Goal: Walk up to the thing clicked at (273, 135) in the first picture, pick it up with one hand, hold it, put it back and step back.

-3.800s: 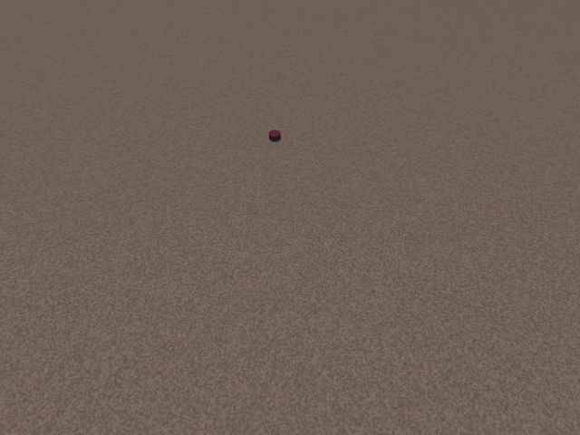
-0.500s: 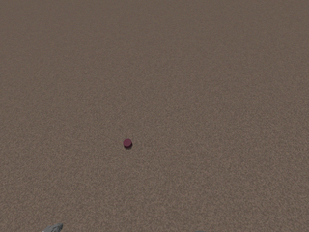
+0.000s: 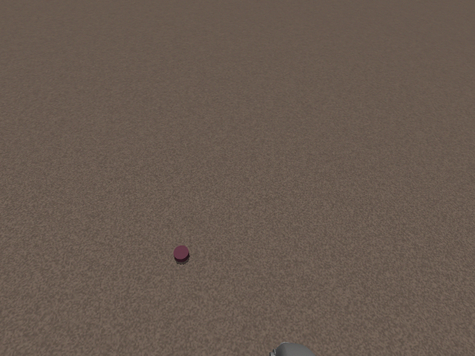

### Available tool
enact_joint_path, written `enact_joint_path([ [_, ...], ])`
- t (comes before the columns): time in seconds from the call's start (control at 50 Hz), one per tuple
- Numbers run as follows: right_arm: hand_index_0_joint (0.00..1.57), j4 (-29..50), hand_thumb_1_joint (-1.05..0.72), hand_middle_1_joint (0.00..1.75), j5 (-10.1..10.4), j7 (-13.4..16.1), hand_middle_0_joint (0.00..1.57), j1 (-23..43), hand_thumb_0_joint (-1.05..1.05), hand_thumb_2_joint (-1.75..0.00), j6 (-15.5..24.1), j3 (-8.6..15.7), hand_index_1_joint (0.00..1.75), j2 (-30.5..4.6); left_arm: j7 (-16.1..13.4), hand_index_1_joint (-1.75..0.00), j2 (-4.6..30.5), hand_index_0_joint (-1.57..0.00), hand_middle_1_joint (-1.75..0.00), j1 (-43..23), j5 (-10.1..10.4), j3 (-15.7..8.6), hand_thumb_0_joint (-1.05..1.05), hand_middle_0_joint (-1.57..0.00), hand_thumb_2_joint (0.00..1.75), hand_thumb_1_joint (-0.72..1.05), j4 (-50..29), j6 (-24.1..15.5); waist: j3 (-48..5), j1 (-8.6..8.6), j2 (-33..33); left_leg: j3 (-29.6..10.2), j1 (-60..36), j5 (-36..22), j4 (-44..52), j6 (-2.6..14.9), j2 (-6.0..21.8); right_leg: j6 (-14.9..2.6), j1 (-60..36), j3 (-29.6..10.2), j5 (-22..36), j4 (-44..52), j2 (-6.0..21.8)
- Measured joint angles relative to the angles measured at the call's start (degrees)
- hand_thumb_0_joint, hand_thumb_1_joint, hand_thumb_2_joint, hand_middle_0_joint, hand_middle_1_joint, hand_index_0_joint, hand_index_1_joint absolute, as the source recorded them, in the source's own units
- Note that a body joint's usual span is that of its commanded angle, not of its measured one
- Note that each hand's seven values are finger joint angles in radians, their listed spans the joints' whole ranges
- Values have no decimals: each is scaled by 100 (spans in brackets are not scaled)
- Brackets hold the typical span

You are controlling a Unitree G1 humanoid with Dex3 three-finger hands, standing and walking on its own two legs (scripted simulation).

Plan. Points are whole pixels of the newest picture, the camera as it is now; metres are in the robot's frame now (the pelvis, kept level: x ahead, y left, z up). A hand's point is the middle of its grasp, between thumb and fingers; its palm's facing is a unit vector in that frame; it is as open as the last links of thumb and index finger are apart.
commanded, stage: walk up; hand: left
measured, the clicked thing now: (181, 253) +0.66 +0.23 -0.75
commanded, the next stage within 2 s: none
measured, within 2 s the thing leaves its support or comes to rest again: neither
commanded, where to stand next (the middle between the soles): +0.25 +0.00 m, yaw -1 degrees
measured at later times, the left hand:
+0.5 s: hand (93, 334) +0.19 +0.27 -0.13, palm faces -0.02 -0.90 -0.43, open 7.4 cm
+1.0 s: hand (111, 299) +0.27 +0.27 -0.16, palm faces -0.06 -0.92 -0.39, open 7.4 cm
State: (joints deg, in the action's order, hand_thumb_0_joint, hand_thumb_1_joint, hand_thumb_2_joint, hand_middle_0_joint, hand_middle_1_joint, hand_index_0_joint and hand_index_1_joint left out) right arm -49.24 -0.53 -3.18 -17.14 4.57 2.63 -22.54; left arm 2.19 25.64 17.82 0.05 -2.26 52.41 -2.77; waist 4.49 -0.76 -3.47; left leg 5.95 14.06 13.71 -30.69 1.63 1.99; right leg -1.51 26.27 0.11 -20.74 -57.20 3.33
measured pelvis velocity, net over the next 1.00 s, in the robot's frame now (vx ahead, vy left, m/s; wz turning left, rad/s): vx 0.21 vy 0.00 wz -0.04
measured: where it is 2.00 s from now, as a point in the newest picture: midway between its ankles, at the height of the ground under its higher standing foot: outside the picture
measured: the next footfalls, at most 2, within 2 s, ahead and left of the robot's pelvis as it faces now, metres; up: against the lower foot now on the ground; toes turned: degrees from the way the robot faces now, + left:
right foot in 0.20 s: +0.21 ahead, -0.14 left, +0.00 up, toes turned -5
left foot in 0.58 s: +0.30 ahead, +0.14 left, +0.00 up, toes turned -1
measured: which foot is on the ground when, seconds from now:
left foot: down 0.00-0.22, up 0.24-0.56, down 0.58-1.00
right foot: up 0.00-0.18, down 0.20-0.58, up 0.60-0.82, down 0.84-1.00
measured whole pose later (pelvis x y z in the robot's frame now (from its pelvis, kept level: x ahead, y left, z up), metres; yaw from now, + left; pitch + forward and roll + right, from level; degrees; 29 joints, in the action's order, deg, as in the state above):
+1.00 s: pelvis +0.21 +0.00 -0.01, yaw -2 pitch -3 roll +0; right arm -57.4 0.2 -0.9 -10.2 1.2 0.6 -22.6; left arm 0.3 21.4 13.3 -0.7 -1.0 58.6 -1.2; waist 4.2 0.3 1.1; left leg 1.4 17.9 14.0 -35.5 -0.9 2.2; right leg -0.5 15.9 2.4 -19.1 -37.6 1.5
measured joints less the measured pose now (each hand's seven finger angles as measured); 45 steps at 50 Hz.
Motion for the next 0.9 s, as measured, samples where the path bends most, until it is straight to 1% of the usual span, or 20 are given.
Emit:
enact_joint_path([
  [0.1, 21, 22, -91, 30, -20, -17, 21, -189, 0, -90, -49, -5, 30, -81, 115, -30, -124, -20, -30, -107, -55, -15, 1, -21, 90, 91, -38, 28, 47, -78, 153, 67, -394, 201, 193, 0, -22, 92, 113, 157, 438, 1190, 178],
  [0.18, 21, 19, -90, 30, -15, -47, 21, -309, 1, -90, -156, 13, 30, -179, 135, -30, -181, -20, -30, -151, -73, -42, 1, -21, 90, 91, -52, -39, -5, -132, 352, 59, -516, 610, -84, -102, 36, 61, -253, 257, 810, 2068, 95],
  [0.2, 21, 29, -90, 30, -12, -45, 21, -346, 1, -90, -189, 13, 30, -193, 121, -30, -161, -20, -30, -130, -83, -54, 1, -21, 90, 91, -75, -92, -32, -131, 388, 43, -493, 795, -302, -132, 68, 47, -445, 281, 873, 2323, 33],
  [0.22, 21, 27, -90, 30, -1, -31, 21, -361, 1, -90, -214, 15, 30, -215, 85, -30, -168, -20, -30, -141, -99, -81, 1, -21, 90, 91, -87, -156, -27, -109, 489, -13, -399, 1003, -670, -66, 159, 47, -520, 320, 1090, 2353, -57],
  [0.24, 21, -4, -91, 30, 4, -7, 21, -327, 1, -90, -256, 18, 30, -218, 36, -30, -194, -20, -30, -164, -105, -101, 1, -21, 90, 91, -114, -208, 7, -85, 591, -186, -222, 1178, -1218, -15, 188, 45, -524, 372, 996, 2192, -127],
  [0.26, 20, -47, -91, 30, -3, 15, 21, -270, 1, -90, -309, 8, 30, -200, 4, -30, -209, -20, -30, -174, -91, -96, 1, -21, 90, 91, -151, -241, 30, -42, 623, -341, -7, 1333, -1796, 8, 114, 32, -536, 376, 864, 2073, -146],
  [0.3, 20, -109, -91, 30, 6, 36, 20, -156, 1, -90, -375, -16, 30, -196, -28, -30, -264, -20, -30, -180, -34, -52, 1, -21, 90, 91, -212, -259, 57, 28, 687, -517, 429, 1345, -2639, 14, -15, -9, -682, 387, 746, 2116, -147],
  [0.34, 20, -124, -91, 30, 19, 26, 20, -60, 1, -90, -378, -15, 30, -215, -56, -30, -323, -20, -30, -150, -8, -7, 1, -21, 90, 91, -268, -261, 68, 76, 772, -573, 797, 1132, -2881, -7, 5, -7, -893, 416, 760, 2346, -155],
  [0.4, 20, -99, -91, 30, -11, -39, 20, 61, 1, -90, -361, 18, 30, -224, -69, -30, -324, -20, -30, -43, -33, 25, 1, -21, 90, 91, -340, -260, 58, 131, 803, -593, 1181, 858, -2556, -91, 142, 4, -1128, 430, 763, 2606, -149],
  [0.48, 20, -111, -91, 30, -33, -47, 20, 221, 1, -90, -363, 48, 30, -191, -106, -30, -224, -21, -30, 42, -78, 36, 1, -21, 90, 90, -353, -202, 82, 208, 687, -558, 1287, 474, -1561, -183, 277, 92, -1273, 404, 603, 2600, -87],
  [0.54, 20, -191, -91, 30, -9, 24, 20, 353, 1, -90, -331, 46, 30, -165, -149, -30, -155, -21, -30, 18, -62, 72, 1, -21, 90, 90, -290, -102, 108, 256, 558, -466, 1039, -104, -797, -181, 227, 201, -1230, 348, 315, 2250, -6],
  [0.58, 20, -247, -91, 30, -17, 87, 20, 413, 0, -90, -261, 48, 30, -164, -185, -30, -133, -21, -30, -30, -26, 102, 1, -21, 90, 90, -223, -4, 88, 235, 483, -428, 811, -463, -404, -175, 124, 260, -1094, 316, -10, 1776, 73],
  [0.6, 20, -277, -91, 30, -33, 115, 20, 469, 0, -90, -244, 52, 30, -106, -203, -30, -117, -20, -30, -107, -11, 102, 1, -21, 90, 90, -174, 63, 118, 233, 363, -380, 843, -360, -551, -178, 50, 187, -995, 214, -192, 1492, 117],
  [0.64, 20, -263, -91, 30, -19, 98, 20, 535, 0, -90, -225, -2, 30, -11, -232, -30, -116, -20, -30, -210, -11, 110, 1, -21, 90, 91, -86, 155, 137, 221, 235, -321, 868, -159, -741, -127, 32, 57, -727, 36, -763, 779, -18],
  [0.68, 20, -226, -91, 30, -23, 97, 20, 569, 0, -90, -227, -54, 30, 79, -230, -30, -108, -20, -30, -252, -20, 116, 1, -21, 90, 91, 4, 191, 127, 177, 141, -279, 786, -107, -685, -75, 49, -7, -504, 19, -888, 313, -125],
  [0.74, 21, -203, -91, 30, -48, 108, 21, 583, 0, -90, -231, -106, 30, 101, -178, -30, -139, -20, -30, -247, -43, 98, 1, -21, 90, 91, 128, 170, 72, 104, 99, -223, 674, -115, -526, -62, 71, -23, -375, 125, -697, 459, -114],
  [0.82, 21, -236, -91, 30, -62, 125, 21, 583, 0, -90, -300, -125, 30, -16, -150, -30, -220, -20, -30, -181, -100, 48, 1, -21, 90, 91, 278, 133, -3, 33, 210, -208, 675, 27, -645, -121, 129, -1, -670, 199, -254, 1542, -127],
  [0.84, 21, -267, -91, 30, -43, 135, 21, 591, 0, -90, -336, -129, 30, -51, -165, -30, -242, -20, -30, -172, -121, 29, 1, -21, 90, 91, 325, 116, -13, 46, 265, -214, 703, 111, -768, -162, 172, 24, -769, 209, 134, 1796, -164],
  [0.86, 21, -319, -91, 30, -21, 156, 21, 602, 0, -90, -373, -128, 30, -83, -187, -30, -291, -20, -30, -191, -152, 10, 1, -21, 90, 91, 386, 112, 2, 46, 383, -276, 713, 196, -888, -192, 248, 55, -839, 265, 289, 1854, -236],
  [0.9, 21, -473, -91, 30, 18, 199, 21, 611, 0, -90, -438, -142, 30, -52, -196, -30, -329, -20, -30, -199, -184, 20, 1, -21, 90, 91, 465, 117, -62, 96, 424, -398, 705, 642, -1000, -165, 173, 64, -866, 262, 226, 1839, -254],
])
